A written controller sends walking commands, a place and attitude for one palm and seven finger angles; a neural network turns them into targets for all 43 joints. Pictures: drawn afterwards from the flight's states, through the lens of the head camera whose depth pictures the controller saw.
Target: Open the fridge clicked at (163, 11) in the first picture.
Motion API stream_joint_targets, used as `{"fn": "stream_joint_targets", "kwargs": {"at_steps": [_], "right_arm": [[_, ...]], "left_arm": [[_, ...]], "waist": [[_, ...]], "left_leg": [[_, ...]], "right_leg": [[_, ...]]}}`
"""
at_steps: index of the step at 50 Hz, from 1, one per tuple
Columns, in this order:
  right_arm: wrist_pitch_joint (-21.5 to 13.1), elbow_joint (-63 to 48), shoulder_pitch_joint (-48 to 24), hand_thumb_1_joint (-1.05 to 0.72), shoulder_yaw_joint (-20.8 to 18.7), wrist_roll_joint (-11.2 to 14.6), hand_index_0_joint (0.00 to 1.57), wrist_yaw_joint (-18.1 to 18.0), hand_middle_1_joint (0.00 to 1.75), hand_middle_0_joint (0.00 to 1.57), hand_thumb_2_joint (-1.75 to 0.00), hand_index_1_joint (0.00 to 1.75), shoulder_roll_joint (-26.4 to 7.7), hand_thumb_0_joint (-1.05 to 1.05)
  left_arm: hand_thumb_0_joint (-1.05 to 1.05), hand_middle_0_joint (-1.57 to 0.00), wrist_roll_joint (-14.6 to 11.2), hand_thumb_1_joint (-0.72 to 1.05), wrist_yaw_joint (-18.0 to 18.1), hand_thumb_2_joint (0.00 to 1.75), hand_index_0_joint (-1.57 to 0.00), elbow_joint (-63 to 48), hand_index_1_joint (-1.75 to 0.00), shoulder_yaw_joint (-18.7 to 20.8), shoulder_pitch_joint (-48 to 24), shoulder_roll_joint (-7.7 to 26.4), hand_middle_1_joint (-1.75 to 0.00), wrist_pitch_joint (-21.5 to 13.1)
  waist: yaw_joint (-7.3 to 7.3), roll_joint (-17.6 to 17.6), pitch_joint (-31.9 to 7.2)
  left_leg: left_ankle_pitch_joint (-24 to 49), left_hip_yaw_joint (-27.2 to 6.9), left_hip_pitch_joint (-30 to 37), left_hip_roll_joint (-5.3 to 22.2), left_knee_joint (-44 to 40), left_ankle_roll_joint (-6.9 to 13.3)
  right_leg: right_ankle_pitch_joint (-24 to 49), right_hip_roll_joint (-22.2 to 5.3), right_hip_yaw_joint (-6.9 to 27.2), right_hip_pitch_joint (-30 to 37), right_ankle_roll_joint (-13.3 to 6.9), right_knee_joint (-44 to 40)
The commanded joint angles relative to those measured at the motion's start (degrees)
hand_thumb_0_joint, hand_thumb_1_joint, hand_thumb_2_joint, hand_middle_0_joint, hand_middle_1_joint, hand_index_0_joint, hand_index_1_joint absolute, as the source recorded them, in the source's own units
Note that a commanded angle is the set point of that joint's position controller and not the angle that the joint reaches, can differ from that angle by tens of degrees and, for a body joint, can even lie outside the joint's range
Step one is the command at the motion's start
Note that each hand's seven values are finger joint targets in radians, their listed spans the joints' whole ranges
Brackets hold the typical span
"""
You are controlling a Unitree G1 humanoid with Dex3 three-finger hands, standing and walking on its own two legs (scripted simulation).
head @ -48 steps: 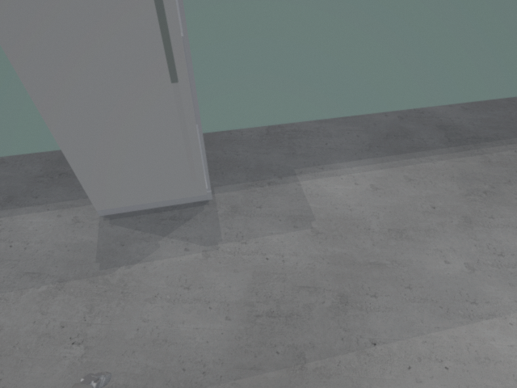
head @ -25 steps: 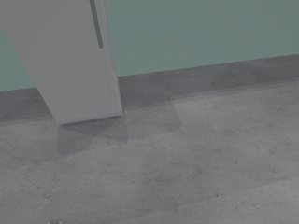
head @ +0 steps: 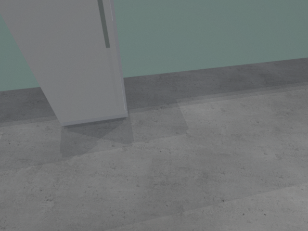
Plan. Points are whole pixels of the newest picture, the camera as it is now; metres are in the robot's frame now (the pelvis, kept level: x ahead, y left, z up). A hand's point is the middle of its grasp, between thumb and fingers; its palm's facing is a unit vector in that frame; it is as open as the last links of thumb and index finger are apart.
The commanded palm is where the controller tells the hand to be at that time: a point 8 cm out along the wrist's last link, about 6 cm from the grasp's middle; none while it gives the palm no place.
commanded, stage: look at it before walking up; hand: right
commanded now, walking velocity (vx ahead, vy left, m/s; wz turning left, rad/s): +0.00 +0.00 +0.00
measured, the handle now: (100, 4) +1.08 +0.33 +0.16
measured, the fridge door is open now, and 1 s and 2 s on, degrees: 0 0 0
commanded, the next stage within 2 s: walk to a spot facing it in 0.58 s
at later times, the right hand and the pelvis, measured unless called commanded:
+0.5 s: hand out of the picture +0.08 -0.24 -0.16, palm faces -0.02 +0.94 -0.33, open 7.4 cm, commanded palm none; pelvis +0.01 +0.00 +0.00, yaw +0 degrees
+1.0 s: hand out of the picture +0.07 -0.20 -0.18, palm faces -0.12 +0.96 -0.26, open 7.4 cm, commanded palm none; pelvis -0.01 +0.01 -0.01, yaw +7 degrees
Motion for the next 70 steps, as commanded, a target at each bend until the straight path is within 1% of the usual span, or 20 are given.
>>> {"fn": "stream_joint_targets", "kwargs": {"at_steps": [1,35,36,38,41,44,47,48,50,52,54,55,56,57,58,59,60,61,64,70], "right_arm": [[-1.47,-3.74,-2.95,-0.9,-2.51,0.19,0.2,-0.76,0.3,0.2,-0.9,0.3,-11.86,0.0],[-1.47,-3.48,-2.93,-0.9,-2.68,0.14,0.2,-0.73,0.3,0.2,-0.9,0.3,-12.05,0.0],[-1.16,-3.88,-2.7,-0.9,-2.76,0.12,0.2,-0.71,0.3,0.2,-0.9,0.3,-11.29,0.0],[0.16,-3.66,-0.16,-0.9,-2.1,0.18,0.2,-0.99,0.3,0.2,-0.9,0.3,-6.64,0.0],[1.48,-5.37,1.33,-0.9,-2.66,-0.02,0.2,-0.91,0.3,0.2,-0.9,0.3,-6.24,0.0],[2.15,-7.65,1.76,-0.9,-3.41,-0.23,0.2,-0.6,0.3,0.2,-0.9,0.3,-6.26,0.0],[2.52,-9.63,2.14,-0.9,-3.81,-0.26,0.2,-0.15,0.3,0.2,-0.9,0.3,-5.08,0.0],[2.68,-10.07,2.45,-0.9,-3.94,-0.2,0.2,0.03,0.3,0.2,-0.9,0.3,-4.23,0.0],[3.19,-11.27,2.93,-0.9,-4.41,-0.3,0.2,0.29,0.3,0.2,-0.9,0.3,-2.23,0.0],[3.33,-12.06,3.93,-0.9,-5.01,-0.27,0.2,0.44,0.3,0.2,-0.9,0.3,-1.81,0.0],[2.86,-11.57,8.12,-0.9,-5.25,-0.31,0.2,0.77,0.3,0.2,-0.9,0.3,-0.23,0.0],[2.27,-10.74,11.39,-0.9,-5.53,-0.39,0.2,0.78,0.3,0.2,-0.9,0.3,-0.52,0.0],[1.2,-10.2,13.77,-0.9,-6.18,-0.96,0.2,0.37,0.3,0.2,-0.9,0.3,-4.6,0.0],[0.47,-10.28,13.97,-0.9,-6.91,-1.09,0.2,-0.64,0.3,0.2,-0.9,0.3,-10.39,0.0],[0.94,-10.84,14.88,-0.9,-6.78,-0.31,0.2,-1.32,0.3,0.2,-0.9,0.3,-8.4,0.0],[1.12,-11.88,11.35,-0.9,-6.69,-0.31,0.2,-1.21,0.3,0.2,-0.9,0.3,-7.0,0.0],[1.05,-12.71,9.08,-0.9,-6.85,-0.36,0.2,-0.92,0.3,0.2,-0.9,0.3,-6.34,0.0],[0.71,-13.01,7.8,-0.9,-6.49,-0.24,0.2,-0.82,0.3,0.2,-0.9,0.3,-4.9,0.0],[-0.63,-12.41,9.12,-0.9,-6.35,-0.35,0.2,-0.53,0.3,0.2,-0.9,0.3,-3.93,0.0],[-1.7,-10.3,14.75,-0.9,-6.45,-0.52,0.2,0.06,0.3,0.2,-0.9,0.3,-3.17,0.0]], "left_arm": [[0.0,-0.2,-0.14,0.9,0.94,0.9,-0.2,-3.94,-0.3,2.11,-3.39,11.76,-0.3,-1.63],[0.0,-0.2,-0.18,0.9,1.22,0.9,-0.2,-3.75,-0.3,1.94,-3.63,11.94,-0.3,-1.57],[0.0,-0.2,-0.13,0.9,1.37,0.9,-0.2,-3.86,-0.3,2.02,-3.22,11.24,-0.3,-1.52],[0.0,-0.2,-0.08,0.9,1.56,0.9,-0.2,-3.79,-0.3,1.28,-0.42,5.79,-0.3,-0.65],[0.0,-0.2,-0.02,0.9,2.04,0.9,-0.2,-5.49,-0.3,1.97,1.4,5.26,-0.3,0.36],[0.0,-0.2,0.02,0.9,2.27,0.9,-0.2,-7.59,-0.3,2.96,1.73,5.82,-0.3,0.8],[0.0,-0.2,0.08,0.9,2.33,0.9,-0.2,-9.48,-0.3,3.91,1.28,6.58,-0.3,0.94],[0.0,-0.2,0.14,0.9,2.36,0.9,-0.2,-9.98,-0.3,4.27,1.12,6.97,-0.3,0.9],[0.0,-0.2,0.17,0.9,2.27,0.9,-0.2,-10.89,-0.3,4.8,0.4,7.13,-0.3,0.39],[0.0,-0.2,0.25,0.9,2.42,0.9,-0.2,-12.33,-0.3,4.89,-0.89,6.18,-0.3,0.02],[0.0,-0.2,0.76,0.9,2.4,0.9,-0.2,-12.97,-0.3,5.33,-3.12,6.08,-0.3,0.33],[0.0,-0.2,0.6,0.9,2.27,0.9,-0.2,-12.96,-0.3,5.47,-2.91,5.7,-0.3,0.65],[0.0,-0.2,0.15,0.9,1.93,0.9,-0.2,-13.38,-0.3,5.01,-1.23,2.91,-0.3,1.33],[0.0,-0.2,0.15,0.9,1.72,0.9,-0.2,-15.65,-0.3,4.12,-0.4,-1.52,-0.3,1.58],[0.0,-0.2,-0.05,0.9,1.98,0.9,-0.2,-15.95,-0.3,4.31,-1.52,0.32,-0.3,1.91],[0.0,-0.2,-0.03,0.9,1.52,0.9,-0.2,-15.28,-0.3,4.52,-0.6,0.3,-0.3,1.88],[0.0,-0.2,0.29,0.9,1.15,0.9,-0.2,-15.17,-0.3,4.46,-2.01,0.42,-0.3,1.63],[0.0,-0.2,0.67,0.9,0.91,0.9,-0.2,-15.19,-0.3,4.61,-2.83,1.45,-0.3,1.36],[0.0,-0.2,1.05,0.9,0.34,0.9,-0.2,-14.28,-0.3,4.61,-1.12,0.18,-0.3,0.65],[0.0,-0.2,0.93,0.9,0.04,0.9,-0.2,-15.88,-0.3,4.47,-3.23,-1.09,-0.3,-0.48]], "waist": [[0.03,0.26,-2.55],[0.05,0.31,-2.51],[0.12,0.01,-2.5],[0.25,0.52,-2.73],[0.51,1.25,-2.13],[0.57,0.62,-2.46],[0.52,-3.47,-1.91],[0.4,-6.28,-1.75],[0.0,-12.53,-1.1],[-0.84,-10.89,-1.64],[-3.2,-9.27,-2.08],[-4.57,-5.68,-3.51],[-5.27,8.66,-2.96],[-3.7,24.66,-1.28],[-4.45,15.95,-2.43],[-2.56,10.66,-2.19],[-2.56,11.35,-0.66],[-2.5,10.29,1.33],[-1.56,3.97,-0.1],[-3.38,6.72,-1.46]], "left_leg": [[3.97,-6.11,-0.39,6.26,-4.67,2.36],[8.68,-6.28,0.42,6.1,-5.36,2.42],[10.9,-6.69,-0.23,6.04,-4.53,2.48],[13.99,-7.25,-1.43,6.13,-2.22,1.97],[15.63,-8.68,-4.58,5.5,0.99,2.18],[14.86,-9.5,-7.53,4.29,4.44,2.38],[10.24,-7.91,-12.05,1.24,10.19,1.69],[6.82,-5.91,-13.2,-0.23,14.96,1.1],[-14.65,-0.74,-14.86,-1.5,30.05,-0.55],[-18.41,-2.12,-14.12,1.17,32.39,-0.39],[-13.96,0.54,-8.2,1.73,22.27,-0.1],[-5.68,1.04,-3.1,1.54,12.49,-0.25],[7.77,-9.23,-0.25,7.39,-1.22,0.8],[27.47,-31.1,1.12,19.01,-5.2,5.1],[21.27,-28.69,-0.57,19.65,-6.77,9.15],[4.09,-24.89,-1.21,16.7,-8.11,10.84],[-8.21,-27.64,-3.4,14.61,-9.88,10.45],[-13.79,-27.91,-5.73,13.68,-10.98,10.43],[-12.03,-24.6,-2.97,11.19,-10.21,10.67],[-11.59,-24.91,3.17,9.18,-10.35,11.38]], "right_leg": [[5.55,-6.78,5.84,-0.27,-1.54,-4.11],[7.99,-7.38,4.93,1.99,-1.12,-4.68],[9.02,-7.6,4.13,2.42,-1.04,-3.52],[9.26,-7.59,1.91,2.07,-0.09,-0.75],[7.84,-8.09,0.12,1.25,0.15,1.95],[5.42,-9.35,-0.12,0.35,-0.42,3.63],[2.17,-12.48,2.1,-0.15,-2.05,2.31],[1.75,-15.07,3.71,-0.74,-3.49,0.22],[8.38,-22.25,7.14,-3.22,-8.88,-4.25],[14.39,-23.5,5.25,-4.14,-10.28,-2.1],[14.5,-20.88,-0.77,-5.58,-6.7,5.11],[11.12,-18.17,-4.23,-7.16,-3.55,13.14],[-3.89,-10.92,-8.79,-13.33,1.42,27.82],[-23.19,-2.38,-6.73,-27.46,4.27,41.64],[-21.17,-4.05,0.97,-24.82,3.05,44.01],[-16.22,-5.69,0.89,-25.4,2.83,44.59],[-14.48,-6.11,0.54,-26.94,3.2,45.35],[-11.52,-6.42,1.04,-26.86,3.34,44.96],[-7.0,-6.02,0.03,-26.18,3.8,41.35],[-6.43,-4.83,-0.87,-28.08,4.18,33.05]]}}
